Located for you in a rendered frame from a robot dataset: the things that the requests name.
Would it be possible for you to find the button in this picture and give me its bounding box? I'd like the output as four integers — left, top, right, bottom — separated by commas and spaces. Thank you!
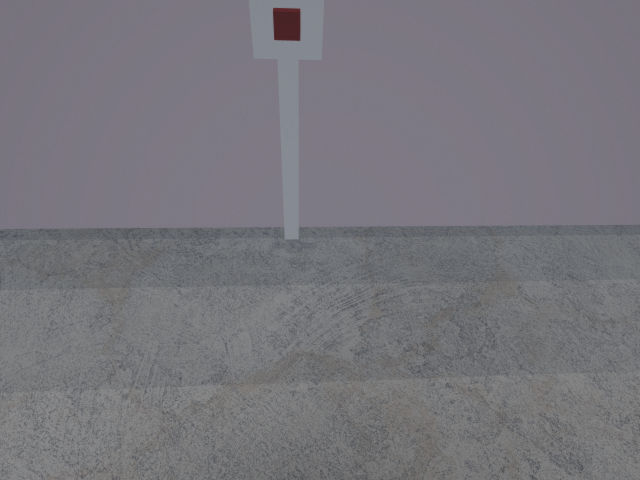
273, 8, 300, 41

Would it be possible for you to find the panel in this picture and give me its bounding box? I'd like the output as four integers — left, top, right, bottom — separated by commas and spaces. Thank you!
249, 0, 324, 240

